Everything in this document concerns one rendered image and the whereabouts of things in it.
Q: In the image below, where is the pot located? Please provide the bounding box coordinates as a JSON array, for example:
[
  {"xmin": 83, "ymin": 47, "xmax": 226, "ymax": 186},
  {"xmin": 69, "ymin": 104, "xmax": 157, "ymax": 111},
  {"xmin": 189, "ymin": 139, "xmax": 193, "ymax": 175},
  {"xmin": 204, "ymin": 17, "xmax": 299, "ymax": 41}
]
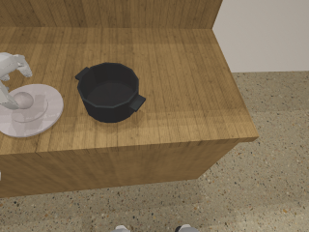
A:
[{"xmin": 75, "ymin": 62, "xmax": 146, "ymax": 124}]

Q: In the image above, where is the knob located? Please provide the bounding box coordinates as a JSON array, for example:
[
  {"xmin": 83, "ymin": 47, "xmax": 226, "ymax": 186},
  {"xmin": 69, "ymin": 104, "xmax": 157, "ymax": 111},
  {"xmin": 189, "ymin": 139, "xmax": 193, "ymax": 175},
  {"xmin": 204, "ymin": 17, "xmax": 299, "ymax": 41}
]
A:
[{"xmin": 14, "ymin": 92, "xmax": 34, "ymax": 109}]

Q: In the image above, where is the right robot shin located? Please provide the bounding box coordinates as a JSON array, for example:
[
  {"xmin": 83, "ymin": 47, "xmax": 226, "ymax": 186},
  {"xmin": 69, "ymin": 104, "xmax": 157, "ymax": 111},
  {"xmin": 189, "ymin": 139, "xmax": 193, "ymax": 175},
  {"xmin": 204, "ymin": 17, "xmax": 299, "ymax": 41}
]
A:
[{"xmin": 179, "ymin": 224, "xmax": 191, "ymax": 231}]

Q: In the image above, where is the robot left hand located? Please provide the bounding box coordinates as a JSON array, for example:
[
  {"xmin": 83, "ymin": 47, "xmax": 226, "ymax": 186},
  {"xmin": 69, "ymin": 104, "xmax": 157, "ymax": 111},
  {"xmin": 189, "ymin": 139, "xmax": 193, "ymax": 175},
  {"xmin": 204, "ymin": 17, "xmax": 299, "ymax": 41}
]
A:
[{"xmin": 0, "ymin": 52, "xmax": 33, "ymax": 110}]

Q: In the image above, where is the table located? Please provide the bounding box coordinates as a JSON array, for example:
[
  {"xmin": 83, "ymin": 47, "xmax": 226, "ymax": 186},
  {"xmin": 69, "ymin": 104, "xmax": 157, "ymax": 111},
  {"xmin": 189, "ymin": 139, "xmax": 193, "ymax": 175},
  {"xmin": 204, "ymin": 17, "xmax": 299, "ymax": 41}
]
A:
[{"xmin": 0, "ymin": 0, "xmax": 260, "ymax": 198}]

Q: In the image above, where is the robot shin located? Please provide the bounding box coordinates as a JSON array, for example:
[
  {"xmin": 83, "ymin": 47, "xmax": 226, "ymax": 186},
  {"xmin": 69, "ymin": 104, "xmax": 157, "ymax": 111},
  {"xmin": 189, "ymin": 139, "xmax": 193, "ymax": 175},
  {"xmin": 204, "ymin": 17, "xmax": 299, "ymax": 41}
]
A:
[
  {"xmin": 116, "ymin": 225, "xmax": 127, "ymax": 230},
  {"xmin": 179, "ymin": 224, "xmax": 191, "ymax": 231}
]

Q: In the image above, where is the lid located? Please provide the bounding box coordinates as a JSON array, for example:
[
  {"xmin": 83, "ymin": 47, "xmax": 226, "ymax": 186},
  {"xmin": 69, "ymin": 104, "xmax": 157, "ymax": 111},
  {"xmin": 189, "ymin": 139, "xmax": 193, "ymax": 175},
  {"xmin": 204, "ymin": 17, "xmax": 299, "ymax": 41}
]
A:
[{"xmin": 0, "ymin": 83, "xmax": 64, "ymax": 138}]

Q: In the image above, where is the left robot shin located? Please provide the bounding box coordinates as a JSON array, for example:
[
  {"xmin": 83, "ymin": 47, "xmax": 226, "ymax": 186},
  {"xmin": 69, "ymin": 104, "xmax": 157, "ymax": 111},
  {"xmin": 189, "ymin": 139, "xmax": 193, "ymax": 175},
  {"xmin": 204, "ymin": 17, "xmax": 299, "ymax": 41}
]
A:
[{"xmin": 116, "ymin": 225, "xmax": 127, "ymax": 230}]

